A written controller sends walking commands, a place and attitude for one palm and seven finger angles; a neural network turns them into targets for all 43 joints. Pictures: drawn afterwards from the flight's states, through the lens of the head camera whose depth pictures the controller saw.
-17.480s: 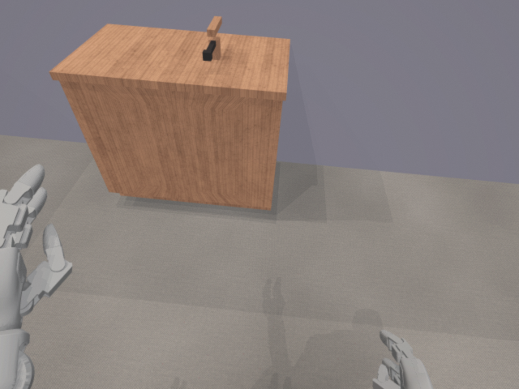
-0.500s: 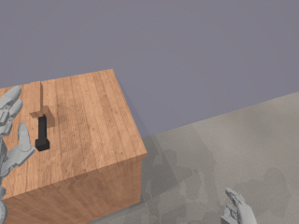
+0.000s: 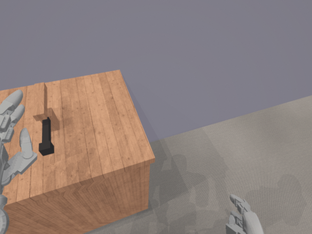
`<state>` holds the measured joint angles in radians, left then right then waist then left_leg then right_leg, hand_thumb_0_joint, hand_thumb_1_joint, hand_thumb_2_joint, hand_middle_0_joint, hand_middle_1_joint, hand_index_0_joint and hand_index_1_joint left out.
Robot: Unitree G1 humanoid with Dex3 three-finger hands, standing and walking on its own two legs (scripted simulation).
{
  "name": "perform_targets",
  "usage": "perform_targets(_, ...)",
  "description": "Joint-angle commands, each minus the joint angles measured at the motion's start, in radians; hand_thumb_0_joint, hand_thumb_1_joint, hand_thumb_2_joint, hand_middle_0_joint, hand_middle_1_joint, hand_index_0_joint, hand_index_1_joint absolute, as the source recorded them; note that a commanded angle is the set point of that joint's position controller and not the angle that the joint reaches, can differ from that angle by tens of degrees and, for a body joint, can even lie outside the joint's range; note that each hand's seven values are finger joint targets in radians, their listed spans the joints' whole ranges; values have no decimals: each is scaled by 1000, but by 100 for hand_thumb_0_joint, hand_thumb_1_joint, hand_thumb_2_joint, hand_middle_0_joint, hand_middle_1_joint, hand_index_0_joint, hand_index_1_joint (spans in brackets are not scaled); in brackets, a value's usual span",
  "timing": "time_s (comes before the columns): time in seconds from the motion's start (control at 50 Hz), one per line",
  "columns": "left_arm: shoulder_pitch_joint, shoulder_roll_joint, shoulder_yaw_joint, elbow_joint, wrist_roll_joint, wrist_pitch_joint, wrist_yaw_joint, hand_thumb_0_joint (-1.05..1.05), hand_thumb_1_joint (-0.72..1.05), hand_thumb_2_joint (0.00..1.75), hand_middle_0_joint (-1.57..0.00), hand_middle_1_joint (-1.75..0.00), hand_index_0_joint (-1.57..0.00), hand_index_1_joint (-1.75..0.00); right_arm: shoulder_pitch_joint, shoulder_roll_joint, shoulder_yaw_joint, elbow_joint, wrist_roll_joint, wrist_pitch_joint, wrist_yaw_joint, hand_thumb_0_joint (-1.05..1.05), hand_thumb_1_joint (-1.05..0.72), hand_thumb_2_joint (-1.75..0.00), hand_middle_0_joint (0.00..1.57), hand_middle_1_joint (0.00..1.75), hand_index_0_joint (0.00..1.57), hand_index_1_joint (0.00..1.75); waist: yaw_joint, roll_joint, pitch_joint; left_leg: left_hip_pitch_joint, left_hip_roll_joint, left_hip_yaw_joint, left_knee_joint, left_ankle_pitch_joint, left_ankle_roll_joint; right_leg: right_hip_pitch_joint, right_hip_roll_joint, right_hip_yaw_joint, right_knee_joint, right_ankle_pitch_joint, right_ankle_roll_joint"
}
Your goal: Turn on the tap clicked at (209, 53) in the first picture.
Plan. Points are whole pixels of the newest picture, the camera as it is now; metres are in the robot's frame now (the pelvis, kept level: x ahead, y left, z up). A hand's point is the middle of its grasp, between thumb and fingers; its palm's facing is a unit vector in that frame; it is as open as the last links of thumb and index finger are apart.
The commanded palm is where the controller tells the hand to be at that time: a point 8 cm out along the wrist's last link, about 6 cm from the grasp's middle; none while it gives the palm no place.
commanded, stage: shuffle to correct the standing spot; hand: left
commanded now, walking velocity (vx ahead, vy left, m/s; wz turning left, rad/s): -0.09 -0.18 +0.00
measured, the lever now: (46, 148) +0.31 +0.33 +0.01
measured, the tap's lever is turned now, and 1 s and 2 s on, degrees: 0 0 0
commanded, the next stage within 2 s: none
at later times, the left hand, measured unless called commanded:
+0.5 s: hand (33, 154) +0.22 +0.24 +0.17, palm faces +0.35 -0.85 -0.39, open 7.5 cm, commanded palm +0.16 +0.28 +0.18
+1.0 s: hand (21, 169) +0.19 +0.25 +0.16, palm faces +0.37 -0.85 -0.37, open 7.5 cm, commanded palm +0.14 +0.29 +0.18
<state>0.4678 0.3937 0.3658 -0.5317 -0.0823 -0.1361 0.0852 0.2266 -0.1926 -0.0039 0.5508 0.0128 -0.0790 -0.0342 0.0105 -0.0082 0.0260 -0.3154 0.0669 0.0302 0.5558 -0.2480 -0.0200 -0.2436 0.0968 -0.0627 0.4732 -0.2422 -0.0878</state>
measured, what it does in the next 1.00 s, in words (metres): stands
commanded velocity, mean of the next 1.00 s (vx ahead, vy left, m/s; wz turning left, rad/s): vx -0.13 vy -0.18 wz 0.00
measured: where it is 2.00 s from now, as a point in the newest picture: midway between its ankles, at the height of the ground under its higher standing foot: outside the picture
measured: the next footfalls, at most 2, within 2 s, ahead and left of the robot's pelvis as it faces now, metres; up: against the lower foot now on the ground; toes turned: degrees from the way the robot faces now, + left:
none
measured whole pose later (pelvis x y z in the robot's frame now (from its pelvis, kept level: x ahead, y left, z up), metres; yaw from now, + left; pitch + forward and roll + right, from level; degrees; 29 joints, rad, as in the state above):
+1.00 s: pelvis -0.02 +0.01 +0.00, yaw +0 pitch +0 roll -1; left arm 0.50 0.39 0.37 -0.55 -0.09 -0.13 0.11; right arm 0.25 -0.21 -0.01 0.57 0.01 -0.08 -0.05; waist 0.01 -0.01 0.03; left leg -0.35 0.06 0.03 0.58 -0.22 0.00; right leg -0.28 0.08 -0.07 0.51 -0.23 -0.08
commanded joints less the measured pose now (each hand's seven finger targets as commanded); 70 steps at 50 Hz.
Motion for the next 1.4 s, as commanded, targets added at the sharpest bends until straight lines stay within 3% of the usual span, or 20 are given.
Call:
perform_targets(0.0, -81, 191, 128, -230, -4, -67, 30, 0, 90, 90, -20, -30, -20, -30, -84, -127, -54, -158, 3, -53, -19, 0, -90, -90, 20, 30, 20, 30, -10, 84, -125, 117, 101, -122, -87, 92, 59, -35, -197, 169, -95, 127, 35)
perform_targets(0.06, -65, 181, 121, -211, 1, -68, 29, 0, 90, 90, -20, -30, -20, -30, -81, -130, -54, -159, 0, -50, -20, 0, -90, -90, 20, 30, 20, 30, -3, 108, -126, 96, 143, -155, -122, 137, 75, 4, -161, 134, -75, 134, 71)
perform_targets(0.14, -63, 175, 117, -195, 3, -67, 24, 0, 90, 90, -20, -30, -20, -30, -75, -132, -57, -162, 1, -49, -17, 0, -90, -90, 20, 30, 20, 30, -3, 113, -126, 84, 141, -147, -118, 141, 69, 28, -159, 133, -83, 144, 66)
perform_targets(0.28, -52, 167, 112, -192, -8, -59, 31, 0, 90, 90, -20, -30, -20, -30, -60, -125, -60, -156, 8, -46, -12, 0, -90, -90, 20, 30, 20, 30, -12, 15, -129, 98, 65, -79, -14, 26, 49, -29, -231, 211, -140, 126, 26)
perform_targets(0.34, -63, 176, 116, -214, -9, -61, 37, 0, 90, 90, -20, -30, -20, -30, -71, -124, -55, -156, 6, -50, -17, 0, -90, -90, 20, 30, 20, 30, -14, 39, -122, 117, 78, -100, -48, 44, 52, -52, -221, 198, -121, 106, 17)
perform_targets(0.4, -74, 191, 129, -213, -5, -61, 38, 0, 90, 90, -20, -30, -20, -30, -90, -125, -50, -157, 3, -46, -20, 0, -90, -90, 20, 30, 20, 30, -12, 80, -93, 87, 105, -133, -101, 34, 62, -46, -191, 172, -110, 78, 43)
perform_targets(0.46, -57, 178, 123, -193, 0, -62, 37, 0, 90, 90, -20, -30, -20, -30, -80, -128, -51, -155, 1, -44, -18, 0, -90, -90, 20, 30, 20, 30, -7, 93, -113, 79, 129, -149, -114, 92, 72, 3, -166, 147, -93, 121, 68)
perform_targets(0.66, -21, 191, 147, -242, -1, -86, 26, 0, 90, 90, -20, -30, -20, -30, -58, -123, -55, -163, -5, -56, -20, 0, -90, -90, 20, 30, 20, 30, -1, 75, -164, 108, 135, -117, -31, 363, 55, 36, -193, 130, -68, 357, 76)
perform_targets(0.74, 9, 188, 157, -224, -8, -90, 25, 0, 90, 90, -20, -30, -20, -30, -54, -124, -63, -160, -3, -57, -23, 0, -90, -90, 20, 30, 20, 30, -6, 68, -180, 105, 109, -99, -17, 189, 50, -3, -210, 167, -85, 268, 66)
perform_targets(0.82, -12, 175, 138, -201, -15, -71, 35, 0, 90, 90, -20, -30, -20, -30, -56, -118, -54, -157, 4, -51, -25, 0, -90, -90, 20, 30, 20, 30, -16, -7, -116, 69, 50, -70, 17, -137, 43, -121, -251, 242, -187, -80, 35)
perform_targets(0.88, -28, 170, 118, -208, -11, -56, 50, 0, 90, 90, -20, -30, -20, -30, -57, -117, -51, -152, 7, -57, -26, 0, -90, -90, 20, 30, 20, 30, -17, -32, -97, 106, 27, -44, 74, -125, 44, -180, -284, 269, -222, -171, -1)
perform_targets(0.92, -60, 168, 107, -235, -10, -57, 54, 0, 90, 90, -20, -30, -20, -30, -76, -119, -44, -151, 3, -61, -29, 0, -90, -90, 20, 30, 20, 30, -17, 17, -98, 115, 63, -91, -40, -93, 56, -151, -249, 214, -157, -117, -3)
perform_targets(0.98, -85, 167, 111, -226, 4, -60, 55, 0, 90, 90, -20, -30, -20, -30, -87, -137, -44, -155, 2, -56, -26, 0, -90, -90, 20, 30, 20, 30, -13, 145, -57, 29, 170, -229, -216, -209, 90, -96, -147, 143, -80, -137, 78)
perform_targets(1.02, -106, 168, 110, -225, 21, -63, 52, 0, 90, 90, -20, -30, -20, -30, -100, -129, -37, -156, -3, -52, -26, 0, -90, -90, 20, 30, 20, 30, -10, 196, -43, -61, 214, -285, -287, -278, 112, -10, -126, 111, 1, -97, 88)
perform_targets(1.1, -106, 163, 105, -205, 27, -61, 39, 0, 90, 90, -20, -30, -20, -30, -79, -129, -46, -160, -3, -56, -8, 0, -90, -90, 20, 30, 20, 30, -9, 172, -74, -34, 181, -220, -232, -167, 85, 46, -128, 85, -46, -27, 68)
perform_targets(1.16, -57, 148, 101, -177, 20, -58, 35, 0, 90, 90, -20, -30, -20, -30, -59, -132, -54, -157, -1, -53, 2, 0, -90, -90, 20, 30, 20, 30, -10, 111, -86, -26, 136, -167, -155, -146, 69, 45, -148, 114, -106, -7, 48)
perform_targets(1.22, -56, 155, 103, -187, 4, -54, 36, 0, 90, 90, -20, -30, -20, -30, -51, -121, -54, -149, 1, -50, 2, 0, -90, -90, 20, 30, 20, 30, -21, -10, -105, 24, 55, -86, -12, -104, 44, -26, -228, 208, -162, -11, -9)
perform_targets(1.26, -50, 165, 113, -192, -7, -52, 44, 0, 90, 90, -20, -30, -20, -30, -45, -115, -53, -141, 3, -51, -2, 0, -90, -90, 20, 30, 20, 30, -26, -29, -124, 67, 33, -60, 53, -48, 35, -55, -274, 243, -171, 14, -37)
perform_targets(1.3, -59, 188, 128, -220, -10, -51, 50, 0, 90, 90, -20, -30, -20, -30, -67, -114, -49, -142, 3, -52, -8, 0, -90, -90, 20, 30, 20, 30, -25, 12, -125, 100, 45, -68, 19, 27, 34, -58, -270, 217, -135, 79, -36)
perform_targets(1.38, -46, 191, 136, -236, -2, -57, 47, 0, 90, 90, -20, -30, -20, -30, -86, -126, -49, -146, -6, -41, -15, 0, -90, -90, 20, 30, 20, 30, -13, 130, -134, 105, 149, -180, -105, 232, 71, -3, -164, 111, -35, 168, 48)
